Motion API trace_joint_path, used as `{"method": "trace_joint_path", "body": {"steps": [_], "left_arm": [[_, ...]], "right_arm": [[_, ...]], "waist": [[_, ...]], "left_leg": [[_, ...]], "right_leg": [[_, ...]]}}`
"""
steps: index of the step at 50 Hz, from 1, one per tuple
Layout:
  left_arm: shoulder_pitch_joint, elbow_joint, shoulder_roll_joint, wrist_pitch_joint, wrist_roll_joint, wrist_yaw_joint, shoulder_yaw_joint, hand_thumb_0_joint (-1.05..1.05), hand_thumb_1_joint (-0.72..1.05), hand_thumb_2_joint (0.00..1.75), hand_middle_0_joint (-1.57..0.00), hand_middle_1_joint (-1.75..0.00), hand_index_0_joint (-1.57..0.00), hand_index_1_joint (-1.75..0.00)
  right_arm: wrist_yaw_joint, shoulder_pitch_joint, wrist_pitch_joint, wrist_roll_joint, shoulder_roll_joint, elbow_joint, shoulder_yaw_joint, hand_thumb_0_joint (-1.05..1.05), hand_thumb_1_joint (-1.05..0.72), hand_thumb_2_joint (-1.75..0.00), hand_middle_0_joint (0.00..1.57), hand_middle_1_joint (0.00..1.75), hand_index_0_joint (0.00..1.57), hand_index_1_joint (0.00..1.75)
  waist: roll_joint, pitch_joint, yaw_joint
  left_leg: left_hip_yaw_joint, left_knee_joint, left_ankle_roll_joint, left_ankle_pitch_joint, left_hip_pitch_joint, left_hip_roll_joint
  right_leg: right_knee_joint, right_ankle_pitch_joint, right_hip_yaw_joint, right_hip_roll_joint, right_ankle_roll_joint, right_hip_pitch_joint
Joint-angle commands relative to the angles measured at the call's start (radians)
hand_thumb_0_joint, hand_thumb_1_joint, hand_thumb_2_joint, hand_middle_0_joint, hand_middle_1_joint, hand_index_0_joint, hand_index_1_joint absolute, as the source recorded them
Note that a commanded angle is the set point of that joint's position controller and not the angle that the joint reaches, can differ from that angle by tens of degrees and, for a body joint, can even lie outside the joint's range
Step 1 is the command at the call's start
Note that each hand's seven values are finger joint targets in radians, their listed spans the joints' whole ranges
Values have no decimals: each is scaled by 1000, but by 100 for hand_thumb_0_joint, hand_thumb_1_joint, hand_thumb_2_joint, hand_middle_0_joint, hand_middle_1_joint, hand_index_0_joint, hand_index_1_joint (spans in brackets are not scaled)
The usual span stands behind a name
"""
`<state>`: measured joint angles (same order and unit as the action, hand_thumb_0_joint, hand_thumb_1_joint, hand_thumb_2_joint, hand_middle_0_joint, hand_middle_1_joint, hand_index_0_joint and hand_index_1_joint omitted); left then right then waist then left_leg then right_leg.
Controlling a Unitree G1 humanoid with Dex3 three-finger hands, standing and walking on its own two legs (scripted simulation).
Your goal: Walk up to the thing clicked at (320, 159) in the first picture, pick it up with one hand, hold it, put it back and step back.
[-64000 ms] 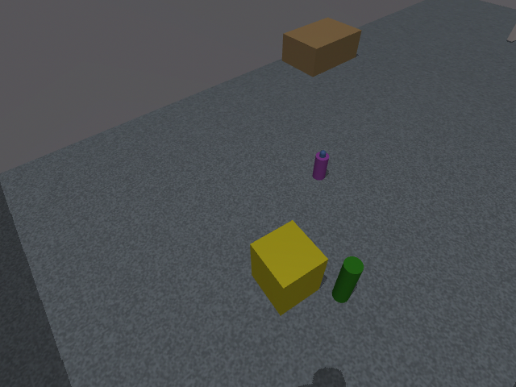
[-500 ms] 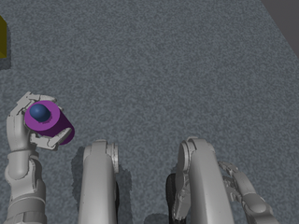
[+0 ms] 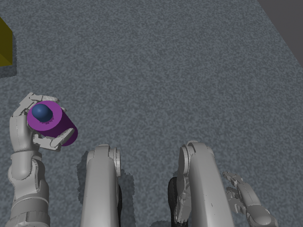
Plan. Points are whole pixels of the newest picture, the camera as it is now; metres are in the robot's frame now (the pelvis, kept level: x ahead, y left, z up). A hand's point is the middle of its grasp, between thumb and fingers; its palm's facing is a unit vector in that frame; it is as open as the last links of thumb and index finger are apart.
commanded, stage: lift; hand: left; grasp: from the side
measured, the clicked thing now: (54, 123) +0.37 +0.25 -0.04
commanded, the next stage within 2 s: none
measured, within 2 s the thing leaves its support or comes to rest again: neither
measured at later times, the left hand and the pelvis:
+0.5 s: hand (37, 113) +0.36 +0.24 +0.06, palm faces +0.16 -0.99 -0.04, open 9.9 cm; pelvis +0.01 +0.00 +0.07, yaw +1 degrees
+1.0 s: hand out of the picture +0.37 +0.21 +0.24, palm faces +0.21 -0.98 -0.03, open 9.9 cm; pelvis +0.05 +0.00 +0.21, yaw +2 degrees
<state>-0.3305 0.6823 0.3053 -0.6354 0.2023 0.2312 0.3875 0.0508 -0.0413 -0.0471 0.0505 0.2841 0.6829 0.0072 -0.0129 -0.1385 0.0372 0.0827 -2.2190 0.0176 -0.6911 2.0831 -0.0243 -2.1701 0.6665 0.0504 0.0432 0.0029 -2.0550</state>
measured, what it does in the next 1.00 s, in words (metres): rises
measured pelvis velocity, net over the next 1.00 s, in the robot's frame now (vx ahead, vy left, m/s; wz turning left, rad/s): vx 0.05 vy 0.00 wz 0.04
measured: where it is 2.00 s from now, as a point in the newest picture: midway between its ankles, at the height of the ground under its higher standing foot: (146, 218)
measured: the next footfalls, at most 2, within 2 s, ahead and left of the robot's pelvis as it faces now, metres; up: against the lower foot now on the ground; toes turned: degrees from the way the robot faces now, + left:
none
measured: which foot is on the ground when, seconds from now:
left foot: down 0.00-1.00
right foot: down 0.00-1.00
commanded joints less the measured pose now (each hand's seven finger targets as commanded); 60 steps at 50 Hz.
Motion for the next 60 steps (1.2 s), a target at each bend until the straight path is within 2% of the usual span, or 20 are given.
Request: {"method": "trace_joint_path", "body": {"steps": [1, 7, 13, 17, 19, 20, 21, 26, 29, 34, 36, 38, 40, 41, 46, 47, 50, 53, 55, 60], "left_arm": [[-209, -270, 225, -92, 37, 6, 71, 0, 10, 124, -129, -142, -131, -142], [-124, -265, 186, -52, 47, 14, 44, 0, 11, 123, -129, -141, -131, -140], [-142, -447, 219, -25, 58, -7, 58, 0, 13, 125, -129, -143, -132, -142], [-73, -457, 136, 19, 67, -10, -13, 0, 12, 126, -128, -142, -131, -141], [-93, -537, 183, 29, 65, -26, 18, 0, 14, 124, -127, -140, -130, -139], [-18, -487, 154, 47, 67, -28, 5, 0, 13, 125, -127, -141, -130, -140], [-87, -596, 174, 47, 69, -32, -5, 0, 13, 125, -128, -141, -130, -140], [35, -621, 109, 104, 71, -73, -41, 0, 12, 126, -125, -141, -128, -140], [8, -741, 137, 120, 62, -110, -31, 0, 13, 126, -123, -139, -125, -138], [91, -699, 83, 165, 46, -154, -73, 0, 13, 125, -120, -137, -123, -137], [56, -808, 128, 164, 44, -171, -45, 0, 12, 125, -120, -138, -123, -137], [103, -828, 100, 186, 33, -179, -97, 0, 11, 126, -119, -138, -122, -137], [174, -759, 45, 217, 31, -185, -132, 0, 13, 126, -118, -136, -121, -136], [171, -798, 65, 217, 33, -194, -106, 0, 15, 126, -118, -136, -121, -135], [168, -708, 56, 231, 16, -212, -111, 0, 9, 124, -119, -136, -121, -135], [132, -727, 83, 222, 16, -214, -88, 0, 10, 123, -118, -134, -120, -134], [124, -691, 41, 210, 9, -210, -135, 0, 11, 124, -119, -135, -121, -135], [97, -724, 61, 204, 4, -205, -136, 0, 11, 121, -118, -133, -120, -132], [137, -689, 2, 212, 2, -197, -196, 0, 12, 121, -119, -133, -121, -132], [103, -704, 59, 209, -11, -208, -153, 0, 9, 120, -121, -134, -123, -134]], "right_arm": [[-18, -69, -32, -3, 195, -90, 70, 0, -92, -90, 20, 30, 20, 30], [-28, -68, -35, -19, 193, -102, 71, 0, -91, -90, 20, 30, 20, 30], [-38, -80, -34, -34, 190, -118, 77, 0, -91, -90, 20, 30, 20, 30], [-44, -66, -41, -48, 181, -138, 75, 0, -90, -90, 20, 30, 20, 30], [-47, -72, -40, -54, 180, -149, 80, 0, -90, -89, 20, 30, 20, 30], [-49, -75, -40, -57, 179, -155, 83, 0, -90, -89, 20, 30, 20, 30], [-51, -81, -41, -60, 172, -154, 78, 0, -90, -89, 20, 30, 20, 30], [-61, -79, -44, -73, 156, -170, 80, 0, -89, -89, 20, 30, 20, 30], [-67, -86, -45, -78, 147, -177, 80, 0, -89, -89, 20, 30, 20, 30], [-79, -84, -46, -84, 128, -187, 70, 0, -88, -89, 20, 30, 20, 30], [-84, -102, -48, -84, 117, -194, 70, 0, -89, -89, 20, 30, 20, 30], [-89, -116, -47, -83, 107, -193, 68, 0, -89, -89, 20, 30, 20, 30], [-93, -124, -54, -86, 110, -186, 64, 0, -88, -89, 20, 30, 20, 30], [-95, -122, -55, -86, 103, -187, 64, 0, -88, -89, 20, 30, 20, 30], [-101, -126, -57, -88, 94, -185, 58, 0, -88, -89, 20, 30, 20, 30], [-101, -119, -60, -86, 90, -190, 54, 0, -88, -89, 20, 30, 20, 30], [-100, -130, -65, -82, 86, -188, 50, 0, -88, -89, 20, 30, 20, 30], [-99, -149, -71, -77, 83, -188, 51, 0, -89, -89, 20, 30, 20, 30], [-95, -146, -77, -75, 79, -190, 47, 0, -89, -89, 20, 30, 20, 30], [-94, -150, -78, -75, 81, -185, 47, 0, -89, -89, 20, 30, 20, 30]], "waist": [[114, -649, -19], [106, -629, -18], [140, -672, -37], [131, -623, -17], [136, -654, -27], [96, -646, -24], [116, -658, -28], [94, -629, -23], [108, -664, -34], [69, -579, -16], [62, -634, -27], [66, -633, -17], [59, -588, -5], [73, -573, -26], [44, -441, -1], [66, -426, -20], [72, -390, -5], [99, -408, -15], [102, -368, -3], [92, -358, -19]], "left_leg": [[-55, 297, -38, 92, -419, 28], [-50, 338, -39, 114, -452, 30], [-26, 407, -31, 109, -542, 26], [-17, 456, -33, 83, -562, 25], [-14, 476, -34, 85, -587, 24], [-24, 474, -38, 99, -584, 24], [-27, 487, -36, 108, -599, 24], [-25, 554, -36, 127, -674, 23], [-24, 598, -35, 157, -739, 23], [-23, 681, -38, 166, -789, 24], [-37, 701, -41, 202, -827, 26], [-41, 737, -40, 240, -892, 25], [-32, 782, -38, 288, -953, 24], [-36, 803, -36, 291, -965, 26], [-33, 897, -37, 279, -1015, 23], [-33, 918, -35, 260, -1030, 22], [-22, 975, -30, 289, -1101, 18], [-30, 1024, -25, 309, -1187, 18], [-30, 1067, -23, 299, -1218, 18], [-34, 1126, -23, 325, -1282, 19]], "right_leg": [[270, -106, -1, -38, 33, 382], [295, -125, 4, -38, 36, 397], [328, -126, 5, -35, 39, 419], [377, -113, 3, -35, 38, 421], [395, -115, 2, -33, 37, 456], [424, -122, -4, -34, 32, 493], [435, -128, -10, -35, 34, 511], [519, -144, -17, -36, 29, 582], [558, -175, -20, -36, 29, 652], [656, -195, -27, -39, 21, 753], [709, -225, -44, -37, 14, 868], [758, -267, -53, -38, 10, 926], [783, -317, -31, -45, 14, 939], [803, -320, -33, -45, 14, 961], [899, -315, -26, -45, 13, 1030], [910, -289, -27, -46, 15, 1033], [940, -315, -18, -44, 16, 1058], [997, -329, -20, -45, 18, 1120], [1033, -324, -14, -46, 17, 1133], [1098, -349, -14, -45, 14, 1222]]}}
